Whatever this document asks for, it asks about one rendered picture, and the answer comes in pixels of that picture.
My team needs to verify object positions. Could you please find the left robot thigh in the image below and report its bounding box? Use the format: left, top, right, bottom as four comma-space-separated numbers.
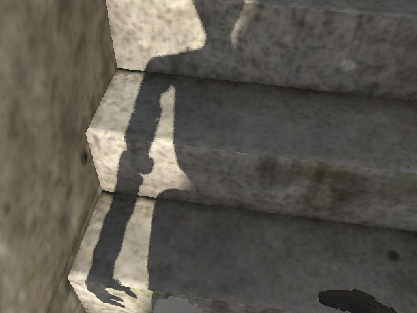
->
154, 296, 202, 313

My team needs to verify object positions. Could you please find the right robot hand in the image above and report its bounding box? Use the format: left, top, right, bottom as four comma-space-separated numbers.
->
318, 289, 397, 313

